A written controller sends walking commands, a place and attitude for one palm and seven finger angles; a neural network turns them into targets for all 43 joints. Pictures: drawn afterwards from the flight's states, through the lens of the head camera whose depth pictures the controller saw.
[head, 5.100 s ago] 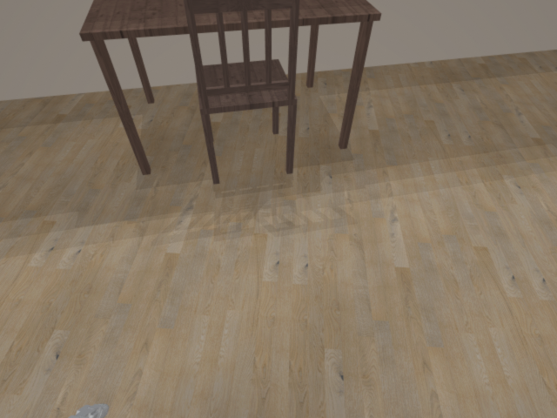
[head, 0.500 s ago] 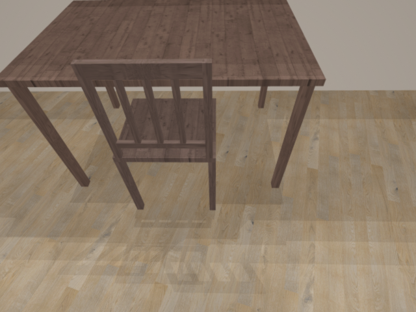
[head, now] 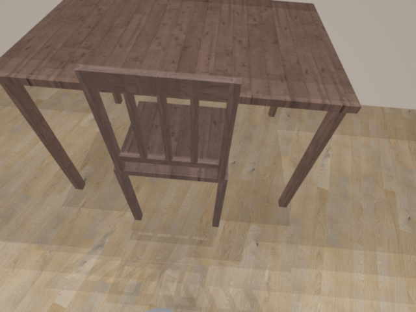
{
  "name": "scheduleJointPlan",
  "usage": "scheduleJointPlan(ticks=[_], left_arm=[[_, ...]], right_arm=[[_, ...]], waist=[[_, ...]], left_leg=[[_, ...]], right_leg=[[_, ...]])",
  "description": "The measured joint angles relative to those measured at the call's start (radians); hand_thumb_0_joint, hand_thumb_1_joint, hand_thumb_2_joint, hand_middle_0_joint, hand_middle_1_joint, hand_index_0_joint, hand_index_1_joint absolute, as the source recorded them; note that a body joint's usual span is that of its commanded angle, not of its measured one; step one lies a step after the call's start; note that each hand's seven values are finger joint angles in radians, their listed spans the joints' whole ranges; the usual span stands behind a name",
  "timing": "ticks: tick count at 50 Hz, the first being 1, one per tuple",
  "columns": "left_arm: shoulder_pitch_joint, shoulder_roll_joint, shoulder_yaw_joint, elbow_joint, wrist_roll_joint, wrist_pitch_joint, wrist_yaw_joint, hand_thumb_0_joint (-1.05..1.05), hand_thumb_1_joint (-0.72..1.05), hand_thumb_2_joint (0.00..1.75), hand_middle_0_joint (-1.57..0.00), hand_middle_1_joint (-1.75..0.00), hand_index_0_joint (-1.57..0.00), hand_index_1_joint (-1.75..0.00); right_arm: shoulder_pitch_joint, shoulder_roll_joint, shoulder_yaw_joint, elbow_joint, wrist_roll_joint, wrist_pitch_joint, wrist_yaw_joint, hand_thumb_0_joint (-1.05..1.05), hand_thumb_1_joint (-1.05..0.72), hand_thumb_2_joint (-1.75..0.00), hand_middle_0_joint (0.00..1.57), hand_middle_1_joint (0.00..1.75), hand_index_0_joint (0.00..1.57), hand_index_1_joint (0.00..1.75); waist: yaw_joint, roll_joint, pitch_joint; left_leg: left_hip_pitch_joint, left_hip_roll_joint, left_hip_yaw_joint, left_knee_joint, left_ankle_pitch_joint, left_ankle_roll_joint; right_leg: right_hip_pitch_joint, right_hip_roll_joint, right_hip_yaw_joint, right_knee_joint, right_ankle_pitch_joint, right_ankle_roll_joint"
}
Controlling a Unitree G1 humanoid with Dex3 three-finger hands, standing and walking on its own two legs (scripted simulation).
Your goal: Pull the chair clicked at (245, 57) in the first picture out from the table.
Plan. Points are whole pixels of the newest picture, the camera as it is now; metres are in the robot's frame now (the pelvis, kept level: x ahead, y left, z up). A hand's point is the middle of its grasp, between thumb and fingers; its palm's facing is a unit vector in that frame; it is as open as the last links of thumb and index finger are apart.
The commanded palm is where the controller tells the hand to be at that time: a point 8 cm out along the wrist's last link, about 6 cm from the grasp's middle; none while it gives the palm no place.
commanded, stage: take the last steps up to it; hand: left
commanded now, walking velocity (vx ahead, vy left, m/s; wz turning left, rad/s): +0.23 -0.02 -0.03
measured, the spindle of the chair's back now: (165, 130) +0.60 +0.18 -0.09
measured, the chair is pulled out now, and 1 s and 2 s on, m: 0.00 0.00 0.00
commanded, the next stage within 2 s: come to a stop and stand still in 0.22 s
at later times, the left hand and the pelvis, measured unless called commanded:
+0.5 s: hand (144, 270) +0.22 +0.16 -0.15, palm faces +0.02 -0.97 -0.24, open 7.2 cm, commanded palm none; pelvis +0.14 -0.02 +0.01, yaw -1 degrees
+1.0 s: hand (117, 304) +0.15 +0.21 -0.16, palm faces -0.01 -0.97 -0.22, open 7.4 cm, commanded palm none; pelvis +0.12 +0.01 +0.02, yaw -2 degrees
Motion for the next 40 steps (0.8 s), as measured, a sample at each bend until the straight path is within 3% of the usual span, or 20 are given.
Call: scheduleJointPlan(ticks=[2,4,9,14,16,18,21,28,30,32,34,37,40], left_arm=[[-0.033,0.013,0.007,-0.004,0.001,0.005,-0.004,0.01,0.9,0.9,-0.2,-0.3,-0.2,-0.3],[-0.073,0.025,0.012,-0.022,0.004,0.005,-0.007,0.01,0.91,0.9,-0.2,-0.3,-0.19,-0.3],[-0.175,0.038,0.014,-0.092,0.003,-0.002,-0.008,0.01,0.91,0.9,-0.2,-0.3,-0.19,-0.3],[-0.244,0.034,0.009,-0.139,0.006,-0.014,-0.011,0.0,0.91,0.9,-0.2,-0.3,-0.19,-0.3],[-0.253,0.03,0.007,-0.148,0.009,-0.033,-0.009,0.0,0.91,0.9,-0.2,-0.3,-0.19,-0.3],[-0.256,0.014,-0.002,-0.148,0.004,-0.045,-0.007,0.0,0.91,0.9,-0.2,-0.3,-0.19,-0.3],[-0.244,-0.008,-0.011,-0.132,-0.001,-0.042,0.01,0.0,0.91,0.9,-0.2,-0.3,-0.19,-0.3],[-0.247,0.011,-0.005,-0.121,0.004,0.01,0.032,-0.01,0.93,0.9,-0.2,-0.3,-0.2,-0.3],[-0.246,0.019,0.001,-0.125,0.004,0.022,0.033,0.0,0.92,0.9,-0.2,-0.3,-0.2,-0.3],[-0.24,0.03,0.006,-0.128,0.001,0.033,0.035,0.0,0.92,0.9,-0.2,-0.3,-0.2,-0.3],[-0.238,0.048,0.011,-0.127,-0.005,0.047,0.036,0.0,0.91,0.9,-0.2,-0.3,-0.2,-0.3],[-0.237,0.072,0.015,-0.121,-0.008,0.07,0.044,0.0,0.91,0.9,-0.2,-0.3,-0.2,-0.3],[-0.234,0.086,0.021,-0.121,-0.007,0.075,0.041,0.0,0.91,0.9,-0.2,-0.3,-0.2,-0.3]], right_arm=[[0.008,0.004,-0.001,-0.002,0.002,-0.005,-0.013,0.0,-0.93,-0.9,0.2,0.3,0.2,0.3],[0.026,0.004,0.002,0.007,0.003,-0.01,-0.021,0.0,-0.94,-0.9,0.2,0.3,0.2,0.3],[0.078,0.007,0.013,0.042,0.004,-0.003,-0.019,0.0,-0.93,-0.9,0.2,0.3,0.2,0.3],[0.119,0.013,0.012,0.075,0.001,0.017,-0.01,0.0,-0.92,-0.9,0.2,0.3,0.2,0.3],[0.133,0.012,0.012,0.087,0.005,0.024,-0.007,0.0,-0.91,-0.9,0.2,0.3,0.2,0.3],[0.123,0.002,0.011,0.095,0.009,0.039,-0.007,0.01,-0.91,-0.9,0.2,0.3,0.2,0.3],[0.092,-0.006,0.012,0.095,0.016,0.049,-0.017,0.01,-0.91,-0.9,0.2,0.3,0.2,0.3],[0.017,-0.019,0.002,0.049,0.023,0.082,-0.032,0.01,-0.93,-0.9,0.2,0.3,0.19,0.3],[0.0,-0.025,-0.002,0.034,0.022,0.087,-0.029,0.01,-0.93,-0.9,0.2,0.3,0.19,0.3],[-0.013,-0.029,-0.004,0.021,0.02,0.086,-0.027,0.01,-0.93,-0.9,0.2,0.3,0.19,0.3],[-0.024,-0.023,-0.003,0.009,0.014,0.08,-0.026,0.01,-0.92,-0.9,0.2,0.3,0.19,0.3],[-0.037,-0.005,0.011,-0.012,0.007,0.075,-0.034,0.01,-0.92,-0.9,0.2,0.3,0.19,0.3],[-0.051,0.009,0.02,-0.025,0.005,0.076,-0.04,0.01,-0.92,-0.9,0.2,0.3,0.2,0.3]], waist=[[-0.007,-0.006,-0.007],[-0.012,-0.005,-0.017],[-0.021,0.012,-0.035],[-0.04,0.037,-0.034],[-0.039,0.048,-0.035],[-0.042,0.08,-0.029],[-0.042,0.09,-0.025],[-0.028,0.072,-0.009],[-0.022,0.063,0.003],[-0.019,0.053,0.013],[-0.013,0.026,0.025],[-0.01,0.002,0.028],[-0.011,-0.004,0.024]], left_leg=[[0.046,-0.006,0.018,-0.046,-0.011,-0.003],[0.096,-0.014,0.028,-0.113,0.008,-0.008],[0.193,-0.029,0.033,-0.221,0.016,-0.008],[0.238,-0.02,0.024,-0.168,-0.065,-0.036],[0.213,-0.004,0.014,-0.056,-0.139,-0.037],[0.134,0.007,-0.042,0.15,-0.237,-0.022],[0.037,-0.004,-0.086,0.321,-0.231,-0.035],[-0.017,-0.017,-0.091,0.156,-0.158,-0.071],[-0.006,-0.02,-0.088,0.092,-0.12,-0.073],[0.032,-0.015,-0.079,-0.021,-0.005,-0.071],[0.045,-0.023,-0.062,-0.042,0.063,-0.03],[0.049,-0.024,-0.048,-0.054,0.022,0.011],[0.049,-0.02,-0.049,-0.102,0.054,0.011]], right_leg=[[-0.107,0.004,0.009,0.161,0.047,-0.012],[-0.181,-0.001,-0.001,0.184,0.098,-0.008],[-0.241,-0.013,-0.017,-0.027,0.167,0.005],[-0.17,0.005,-0.035,-0.266,0.257,0.005],[-0.136,0.019,-0.041,-0.312,0.28,-0.007],[-0.126,0.04,-0.06,-0.282,0.239,-0.028],[-0.072,0.056,-0.065,-0.349,0.247,-0.03],[-0.013,0.046,-0.057,-0.427,0.266,-0.015],[-0.011,0.041,-0.056,-0.412,0.255,-0.004],[-0.017,0.038,-0.054,-0.375,0.234,0.01],[-0.04,0.027,-0.038,-0.301,0.177,0.022],[-0.123,0.068,0.046,-0.046,-0.006,0.025],[-0.176,0.097,0.087,0.141,0.017,0.038]])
